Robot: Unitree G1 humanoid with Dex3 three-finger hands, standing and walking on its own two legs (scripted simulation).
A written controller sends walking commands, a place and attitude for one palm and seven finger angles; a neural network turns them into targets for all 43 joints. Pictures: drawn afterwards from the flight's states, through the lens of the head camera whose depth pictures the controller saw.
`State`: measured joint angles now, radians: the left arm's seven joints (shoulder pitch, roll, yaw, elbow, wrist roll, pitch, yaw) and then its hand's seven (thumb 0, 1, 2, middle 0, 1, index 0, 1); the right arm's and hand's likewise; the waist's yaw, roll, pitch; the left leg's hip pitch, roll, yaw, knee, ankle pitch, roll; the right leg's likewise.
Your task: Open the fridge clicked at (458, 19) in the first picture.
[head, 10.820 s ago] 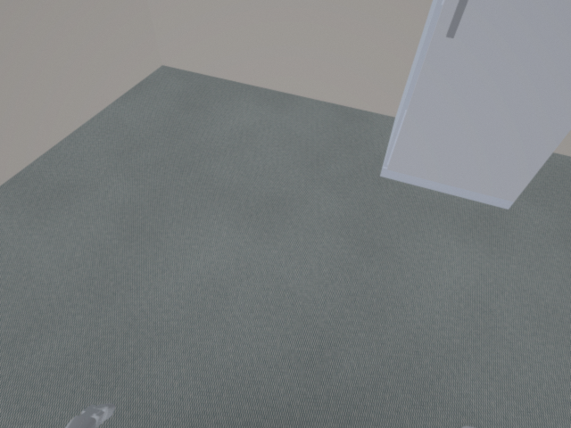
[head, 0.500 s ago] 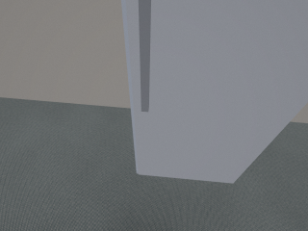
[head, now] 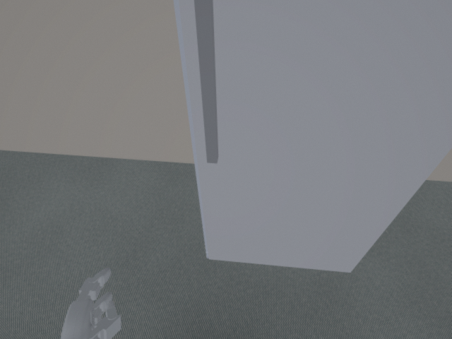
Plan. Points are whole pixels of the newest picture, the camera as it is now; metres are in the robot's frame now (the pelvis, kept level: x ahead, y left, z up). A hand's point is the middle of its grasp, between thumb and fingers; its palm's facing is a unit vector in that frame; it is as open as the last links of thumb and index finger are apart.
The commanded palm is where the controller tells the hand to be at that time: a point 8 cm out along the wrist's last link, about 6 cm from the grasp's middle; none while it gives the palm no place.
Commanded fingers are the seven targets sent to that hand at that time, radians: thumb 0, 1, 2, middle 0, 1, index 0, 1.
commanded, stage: raise the hand to about handle height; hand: left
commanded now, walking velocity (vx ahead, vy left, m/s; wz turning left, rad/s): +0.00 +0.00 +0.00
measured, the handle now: (209, 57) +0.54 +0.06 +0.25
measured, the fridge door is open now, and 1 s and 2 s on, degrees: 0 0 0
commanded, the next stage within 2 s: move the hooked fingers beside the handle in 1.94 s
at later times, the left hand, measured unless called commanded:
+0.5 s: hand (119, 305) +0.17 +0.18 +0.03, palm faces -0.04 -0.99 -0.12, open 10.0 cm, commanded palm +0.15 +0.25 +0.02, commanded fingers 0.00 0.11 0.56 -0.26 -0.81 -0.26 -0.81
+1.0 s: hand (84, 259) +0.22 +0.24 +0.07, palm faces -0.05 -1.00 -0.08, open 12.9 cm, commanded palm +0.20 +0.29 +0.09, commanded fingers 0.00 -0.48 0.31 -0.30 -1.18 -0.30 -1.18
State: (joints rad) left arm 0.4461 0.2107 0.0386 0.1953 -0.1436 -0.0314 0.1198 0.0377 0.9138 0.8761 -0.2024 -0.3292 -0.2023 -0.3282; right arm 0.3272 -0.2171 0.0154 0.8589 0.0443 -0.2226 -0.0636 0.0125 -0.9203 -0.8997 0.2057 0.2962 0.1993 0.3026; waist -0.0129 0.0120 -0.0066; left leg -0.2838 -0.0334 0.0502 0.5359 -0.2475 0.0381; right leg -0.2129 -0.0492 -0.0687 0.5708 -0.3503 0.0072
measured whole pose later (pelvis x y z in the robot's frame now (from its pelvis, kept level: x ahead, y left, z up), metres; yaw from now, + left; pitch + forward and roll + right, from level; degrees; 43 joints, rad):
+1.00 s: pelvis -0.01 +0.01 -0.02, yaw +0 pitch +4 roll -2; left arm 0.25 0.37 0.31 0.02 -0.36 -0.23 -0.40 0.00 -0.25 0.40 -0.28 -1.04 -0.28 -1.04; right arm 0.26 -0.27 0.02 0.59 0.06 -0.27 -0.09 0.01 -0.91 -0.90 0.20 0.30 0.20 0.30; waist 0.00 0.01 -0.06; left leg -0.51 0.01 0.03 0.78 -0.34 0.04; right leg -0.40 -0.01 -0.08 0.73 -0.40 0.00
